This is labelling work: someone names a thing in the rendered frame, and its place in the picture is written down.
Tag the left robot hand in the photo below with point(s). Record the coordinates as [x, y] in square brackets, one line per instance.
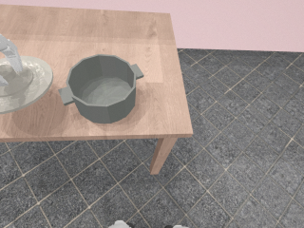
[9, 49]

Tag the lid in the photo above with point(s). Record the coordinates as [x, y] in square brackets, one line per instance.
[29, 85]

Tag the knob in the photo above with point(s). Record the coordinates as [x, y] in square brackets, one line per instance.
[7, 72]

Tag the left robot shin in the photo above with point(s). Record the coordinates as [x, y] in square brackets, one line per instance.
[120, 222]

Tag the table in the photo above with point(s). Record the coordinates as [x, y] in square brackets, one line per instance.
[64, 36]

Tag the pot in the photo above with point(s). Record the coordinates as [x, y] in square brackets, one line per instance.
[103, 87]

